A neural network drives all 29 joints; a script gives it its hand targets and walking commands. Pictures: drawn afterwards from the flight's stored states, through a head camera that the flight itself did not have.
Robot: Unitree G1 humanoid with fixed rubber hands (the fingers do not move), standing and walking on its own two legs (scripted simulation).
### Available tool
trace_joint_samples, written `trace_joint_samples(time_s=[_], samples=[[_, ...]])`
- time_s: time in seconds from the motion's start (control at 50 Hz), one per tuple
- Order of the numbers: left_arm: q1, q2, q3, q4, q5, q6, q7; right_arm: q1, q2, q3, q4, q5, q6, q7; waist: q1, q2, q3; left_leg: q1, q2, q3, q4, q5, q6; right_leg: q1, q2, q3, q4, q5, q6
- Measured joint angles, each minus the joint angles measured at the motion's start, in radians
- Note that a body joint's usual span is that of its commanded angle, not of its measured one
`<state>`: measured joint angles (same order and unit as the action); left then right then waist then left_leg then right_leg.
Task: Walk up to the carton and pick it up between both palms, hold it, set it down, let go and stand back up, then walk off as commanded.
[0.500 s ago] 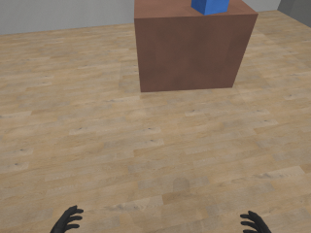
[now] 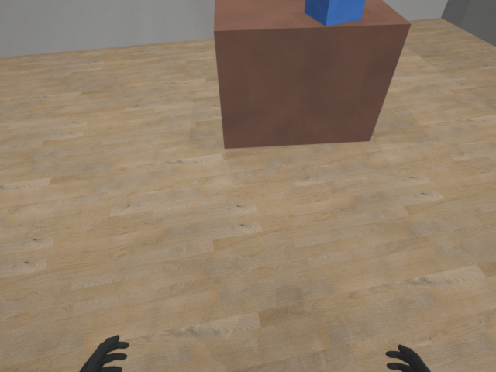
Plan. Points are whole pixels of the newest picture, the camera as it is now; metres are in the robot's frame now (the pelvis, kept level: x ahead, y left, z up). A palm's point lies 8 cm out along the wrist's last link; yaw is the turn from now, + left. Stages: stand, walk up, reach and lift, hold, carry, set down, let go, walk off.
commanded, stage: stand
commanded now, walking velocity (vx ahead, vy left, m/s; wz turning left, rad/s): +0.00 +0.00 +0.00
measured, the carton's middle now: out of the picture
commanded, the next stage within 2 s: walk up in 0.44 s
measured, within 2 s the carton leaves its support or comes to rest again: neither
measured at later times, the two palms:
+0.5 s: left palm out of the picture +0.11 +0.28 -0.08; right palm out of the picture +0.11 -0.26 -0.09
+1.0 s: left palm out of the picture +0.12 +0.26 -0.06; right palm out of the picture +0.13 -0.37 -0.10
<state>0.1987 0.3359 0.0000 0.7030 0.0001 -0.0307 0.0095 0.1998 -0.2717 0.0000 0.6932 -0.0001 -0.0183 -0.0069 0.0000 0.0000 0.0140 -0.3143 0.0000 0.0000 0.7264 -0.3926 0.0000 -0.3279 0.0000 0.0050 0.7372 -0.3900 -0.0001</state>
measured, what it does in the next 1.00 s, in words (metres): steps on the spot: right foot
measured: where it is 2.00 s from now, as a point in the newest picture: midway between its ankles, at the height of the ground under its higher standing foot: (279, 360)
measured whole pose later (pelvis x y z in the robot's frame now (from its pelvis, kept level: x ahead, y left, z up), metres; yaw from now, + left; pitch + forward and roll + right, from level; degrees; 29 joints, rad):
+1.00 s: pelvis +0.02 -0.07 +0.00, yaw +2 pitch -3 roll +3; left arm 0.22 0.48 0.00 0.78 0.00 -0.06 -0.07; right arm 0.27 -0.42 0.00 0.78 0.00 -0.07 0.01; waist 0.01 0.00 0.04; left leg -0.36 0.00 -0.02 1.02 -0.49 0.03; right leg -0.41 -0.02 -0.02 0.78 -0.32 -0.02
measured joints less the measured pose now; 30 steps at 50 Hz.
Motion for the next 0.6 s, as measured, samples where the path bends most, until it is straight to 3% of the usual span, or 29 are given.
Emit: trace_joint_samples(time_s=[0.6], samples=[[0.000, 0.004, 0.000, 0.074, 0.000, -0.001, -0.001, 0.000, -0.001, 0.000, 0.066, 0.000, -0.002, 0.000, 0.000, 0.000, 0.000, 0.000, 0.000, 0.000, 0.000, 0.026, 0.000, 0.004, 0.000, 0.000, -0.008, 0.030, 0.000]])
